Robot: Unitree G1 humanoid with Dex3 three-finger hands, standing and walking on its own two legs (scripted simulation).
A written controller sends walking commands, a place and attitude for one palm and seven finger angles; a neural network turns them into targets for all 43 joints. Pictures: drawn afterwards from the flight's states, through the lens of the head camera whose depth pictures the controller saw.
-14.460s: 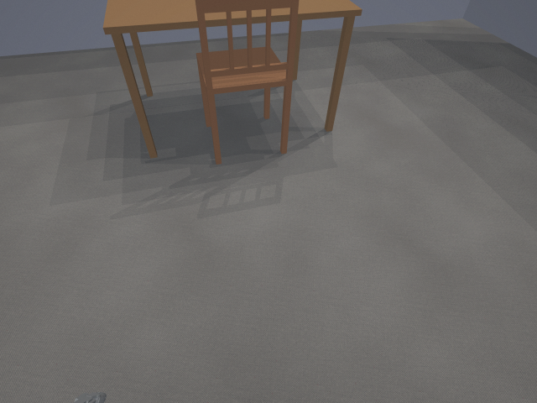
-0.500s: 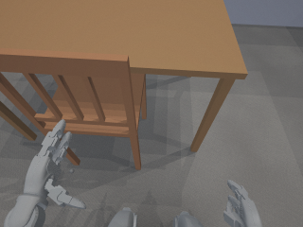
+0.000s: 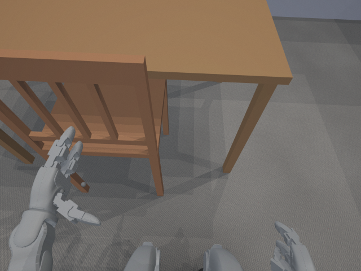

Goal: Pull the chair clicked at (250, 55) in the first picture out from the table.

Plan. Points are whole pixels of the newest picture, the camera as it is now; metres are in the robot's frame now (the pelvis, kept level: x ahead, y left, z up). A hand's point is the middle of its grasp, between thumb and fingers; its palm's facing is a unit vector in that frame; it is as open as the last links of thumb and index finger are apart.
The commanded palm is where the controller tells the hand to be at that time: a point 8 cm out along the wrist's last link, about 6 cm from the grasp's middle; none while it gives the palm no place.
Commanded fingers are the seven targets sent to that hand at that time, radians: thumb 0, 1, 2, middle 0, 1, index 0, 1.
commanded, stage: aim the fingers beside a spindle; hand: left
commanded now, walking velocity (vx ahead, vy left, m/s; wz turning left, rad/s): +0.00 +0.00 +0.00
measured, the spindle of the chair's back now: (73, 112) +0.50 +0.31 -0.01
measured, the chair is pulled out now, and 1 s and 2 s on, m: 0.00 0.00 0.00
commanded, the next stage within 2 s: push the fingers through the gap in 1.48 s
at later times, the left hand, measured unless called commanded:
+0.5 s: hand (97, 168) +0.33 +0.20 +0.01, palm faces -0.05 -1.00 -0.04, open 16.9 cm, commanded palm +0.31 +0.25 +0.02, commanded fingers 0.00 -0.50 0.30 -0.06 -0.08 -0.06 -0.08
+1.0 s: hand (107, 156) +0.37 +0.19 -0.01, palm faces -0.03 -1.00 -0.05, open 16.9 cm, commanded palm +0.34 +0.24 +0.00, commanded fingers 0.00 -0.50 0.30 -0.06 -0.08 -0.06 -0.08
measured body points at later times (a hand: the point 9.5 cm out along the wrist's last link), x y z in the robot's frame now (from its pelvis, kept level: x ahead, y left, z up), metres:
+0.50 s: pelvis +0.00 +0.01 -0.01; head +0.10 +0.02 +0.42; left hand +0.33 +0.25 +0.02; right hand +0.15 -0.24 -0.11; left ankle +0.02 +0.11 -0.65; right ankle +0.02 -0.10 -0.65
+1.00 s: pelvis -0.01 +0.01 -0.03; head +0.12 +0.02 +0.41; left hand +0.37 +0.24 +0.00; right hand +0.12 -0.25 -0.14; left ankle +0.02 +0.11 -0.65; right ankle +0.02 -0.10 -0.65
